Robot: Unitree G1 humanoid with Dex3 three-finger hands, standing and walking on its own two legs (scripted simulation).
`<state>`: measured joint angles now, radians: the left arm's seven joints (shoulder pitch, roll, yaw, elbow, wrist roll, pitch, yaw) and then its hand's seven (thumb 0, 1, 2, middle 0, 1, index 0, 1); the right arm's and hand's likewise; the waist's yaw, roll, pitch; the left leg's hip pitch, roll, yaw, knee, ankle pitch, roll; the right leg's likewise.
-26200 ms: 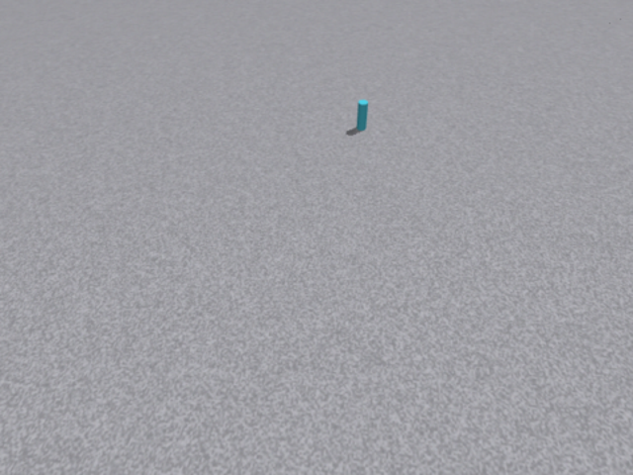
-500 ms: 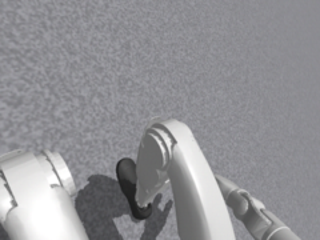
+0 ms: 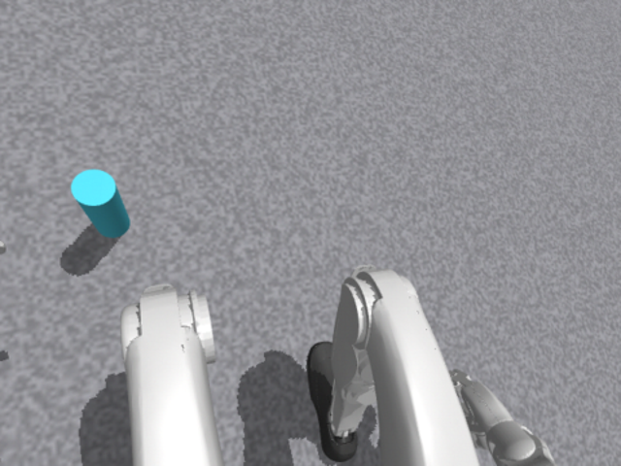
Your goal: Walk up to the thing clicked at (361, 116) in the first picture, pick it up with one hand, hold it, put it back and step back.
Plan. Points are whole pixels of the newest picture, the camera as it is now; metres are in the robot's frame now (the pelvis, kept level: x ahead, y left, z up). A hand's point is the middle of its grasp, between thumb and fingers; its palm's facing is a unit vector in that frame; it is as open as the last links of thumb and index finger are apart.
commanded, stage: home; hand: left
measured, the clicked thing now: (104, 207) +0.47 +0.28 -0.26
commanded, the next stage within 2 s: none
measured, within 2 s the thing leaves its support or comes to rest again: neither
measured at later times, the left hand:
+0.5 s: hand out of the picture +0.28 +0.31 +0.11, palm faces +0.29 -0.84 -0.46, open 17.4 cm
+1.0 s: hand out of the picture +0.24 +0.23 +0.30, palm faces +0.29 -0.90 -0.32, open 17.5 cm
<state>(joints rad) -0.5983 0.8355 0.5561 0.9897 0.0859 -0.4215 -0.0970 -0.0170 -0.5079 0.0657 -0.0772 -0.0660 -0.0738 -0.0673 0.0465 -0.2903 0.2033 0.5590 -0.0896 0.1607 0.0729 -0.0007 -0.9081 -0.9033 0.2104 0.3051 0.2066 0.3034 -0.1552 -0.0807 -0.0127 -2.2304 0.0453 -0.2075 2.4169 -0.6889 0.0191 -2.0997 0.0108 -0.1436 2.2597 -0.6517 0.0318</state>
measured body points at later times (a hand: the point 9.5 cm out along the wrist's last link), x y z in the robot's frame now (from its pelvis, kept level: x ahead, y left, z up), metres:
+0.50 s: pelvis +0.04 -0.02 +0.21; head +0.20 +0.04 +0.62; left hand +0.26 +0.36 +0.14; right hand +0.26 -0.24 +0.10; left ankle +0.08 +0.12 -0.31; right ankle +0.12 -0.13 -0.31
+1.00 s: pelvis +0.10 +0.01 +0.36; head +0.13 +0.02 +0.81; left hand +0.22 +0.27 +0.32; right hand +0.29 -0.21 +0.29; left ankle +0.08 +0.12 -0.31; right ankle +0.12 -0.13 -0.31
